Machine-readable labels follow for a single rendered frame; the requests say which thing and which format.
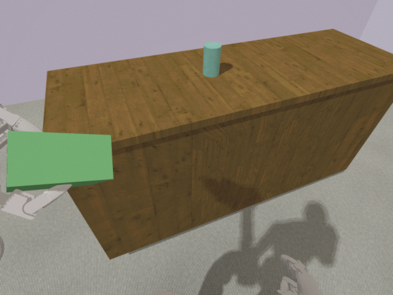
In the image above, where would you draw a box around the right robot hand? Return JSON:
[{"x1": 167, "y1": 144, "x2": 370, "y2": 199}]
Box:
[{"x1": 277, "y1": 254, "x2": 322, "y2": 295}]

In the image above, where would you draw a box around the sponge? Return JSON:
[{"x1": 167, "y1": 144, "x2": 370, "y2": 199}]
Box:
[{"x1": 6, "y1": 131, "x2": 114, "y2": 192}]

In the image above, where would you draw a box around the left robot hand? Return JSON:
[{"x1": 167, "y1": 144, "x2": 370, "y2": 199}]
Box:
[{"x1": 0, "y1": 103, "x2": 72, "y2": 220}]

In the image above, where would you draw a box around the table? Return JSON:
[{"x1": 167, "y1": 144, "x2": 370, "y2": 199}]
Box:
[{"x1": 42, "y1": 29, "x2": 393, "y2": 259}]

